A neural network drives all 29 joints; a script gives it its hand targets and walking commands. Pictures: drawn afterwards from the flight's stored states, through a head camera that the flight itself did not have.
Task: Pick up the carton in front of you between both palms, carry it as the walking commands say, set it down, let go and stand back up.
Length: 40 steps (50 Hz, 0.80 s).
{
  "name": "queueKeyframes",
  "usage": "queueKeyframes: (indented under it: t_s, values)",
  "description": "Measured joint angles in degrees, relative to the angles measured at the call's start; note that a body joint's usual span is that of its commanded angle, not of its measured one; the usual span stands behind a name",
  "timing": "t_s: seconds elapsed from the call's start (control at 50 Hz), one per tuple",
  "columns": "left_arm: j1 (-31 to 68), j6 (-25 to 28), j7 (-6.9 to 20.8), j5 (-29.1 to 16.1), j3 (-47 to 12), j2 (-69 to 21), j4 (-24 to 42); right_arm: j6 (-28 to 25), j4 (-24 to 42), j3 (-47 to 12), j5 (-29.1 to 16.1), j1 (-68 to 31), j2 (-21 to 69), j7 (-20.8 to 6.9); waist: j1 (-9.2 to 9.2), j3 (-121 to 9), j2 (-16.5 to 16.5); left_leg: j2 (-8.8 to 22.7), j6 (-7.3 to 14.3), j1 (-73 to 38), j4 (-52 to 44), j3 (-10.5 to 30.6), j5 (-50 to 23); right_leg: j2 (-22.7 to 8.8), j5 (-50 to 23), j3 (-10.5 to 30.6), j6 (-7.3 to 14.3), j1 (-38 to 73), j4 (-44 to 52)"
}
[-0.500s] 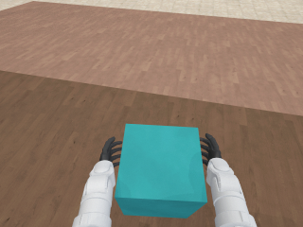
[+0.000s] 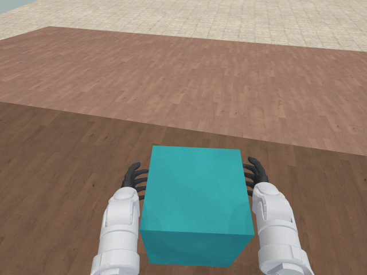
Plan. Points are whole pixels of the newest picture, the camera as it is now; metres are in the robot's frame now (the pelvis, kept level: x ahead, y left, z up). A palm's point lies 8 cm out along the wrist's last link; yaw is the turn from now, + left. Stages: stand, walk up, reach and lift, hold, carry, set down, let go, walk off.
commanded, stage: reach and lift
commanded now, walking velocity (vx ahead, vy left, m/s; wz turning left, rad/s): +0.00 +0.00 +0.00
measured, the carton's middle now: (192, 209) +0.30 +0.00 -0.05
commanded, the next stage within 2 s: hold in 0.72 s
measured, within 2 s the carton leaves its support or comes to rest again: neither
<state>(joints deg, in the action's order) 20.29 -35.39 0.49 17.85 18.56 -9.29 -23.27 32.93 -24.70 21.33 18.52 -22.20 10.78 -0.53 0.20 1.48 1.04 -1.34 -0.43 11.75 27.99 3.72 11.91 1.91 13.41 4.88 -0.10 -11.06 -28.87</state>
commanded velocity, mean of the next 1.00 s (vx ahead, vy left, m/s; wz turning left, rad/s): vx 0.00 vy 0.00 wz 0.00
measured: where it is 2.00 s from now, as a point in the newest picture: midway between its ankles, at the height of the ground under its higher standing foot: outside the picture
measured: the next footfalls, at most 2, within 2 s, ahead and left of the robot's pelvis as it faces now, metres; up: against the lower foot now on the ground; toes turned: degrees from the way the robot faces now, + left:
left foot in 1.72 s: +0.22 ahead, +0.10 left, +0.00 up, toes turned +9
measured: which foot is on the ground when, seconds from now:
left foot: down 0.00-1.00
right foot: down 0.00-1.00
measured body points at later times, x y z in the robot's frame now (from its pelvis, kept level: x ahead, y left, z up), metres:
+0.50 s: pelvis +0.03 +0.00 +0.01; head +0.00 +0.00 +0.46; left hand +0.33 +0.15 +0.03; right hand +0.34 -0.15 +0.04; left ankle +0.04 +0.13 -0.74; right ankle +0.03 -0.12 -0.74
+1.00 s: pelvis +0.01 +0.00 +0.01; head -0.04 +0.00 +0.46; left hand +0.31 +0.15 +0.05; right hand +0.32 -0.16 +0.06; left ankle +0.04 +0.13 -0.74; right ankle +0.03 -0.12 -0.74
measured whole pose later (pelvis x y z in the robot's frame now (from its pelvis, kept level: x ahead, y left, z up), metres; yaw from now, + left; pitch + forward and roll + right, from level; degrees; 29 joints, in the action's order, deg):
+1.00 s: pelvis +0.01 +0.00 +0.01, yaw +0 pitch -8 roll +0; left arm 15.4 -44.5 -0.2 16.1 12.3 -8.8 -13.6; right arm 42.0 -15.1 15.0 16.5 -17.2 9.3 -0.9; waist -0.6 1.4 0.5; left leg -1.1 -0.4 2.1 19.9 4.2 9.5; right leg 1.5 11.0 4.7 0.1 -1.3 -20.7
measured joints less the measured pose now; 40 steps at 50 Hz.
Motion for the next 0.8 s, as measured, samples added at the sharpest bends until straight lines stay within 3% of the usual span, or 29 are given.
queueKeyframes:
  t_s: [0.2,0.58,0.8]
  values:
    - [-0.58,-0.69,0.05,0.34,-0.17,-0.58,1.41,0.61,1.32,-0.63,0.15,0.74,-0.13,-0.40,-0.01,-0.16,-0.43,-0.18,0.32,-1.98,-2.55,-0.33,-0.58,-0.37,-0.67,0.42,-0.26,1.96,2.66]
    - [-6.75,-4.22,-1.02,-2.07,-6.58,0.91,7.39,4.49,7.07,-7.42,-2.12,6.40,-1.86,0.14,-0.10,-0.93,-0.36,0.19,0.05,-7.25,-7.98,0.14,-1.46,-0.40,-1.42,0.10,0.16,7.20,7.88]
    - [-6.58,-5.86,-0.87,-2.17,-6.72,0.88,9.23,6.01,8.69,-7.65,-2.72,6.18,-1.80,0.30,0.05,-0.26,-0.35,0.39,-0.13,-7.86,-8.11,0.38,-1.97,-0.19,-1.88,-0.11,0.32,7.83,7.97]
